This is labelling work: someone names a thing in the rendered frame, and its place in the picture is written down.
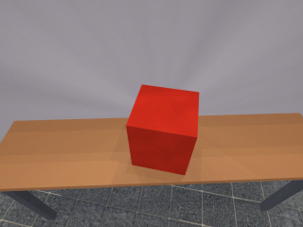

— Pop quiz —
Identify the carton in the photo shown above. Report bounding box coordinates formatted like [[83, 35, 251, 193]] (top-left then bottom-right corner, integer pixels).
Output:
[[126, 84, 200, 176]]

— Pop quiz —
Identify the table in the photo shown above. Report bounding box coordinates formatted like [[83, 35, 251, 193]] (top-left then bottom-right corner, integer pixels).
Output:
[[0, 113, 303, 220]]

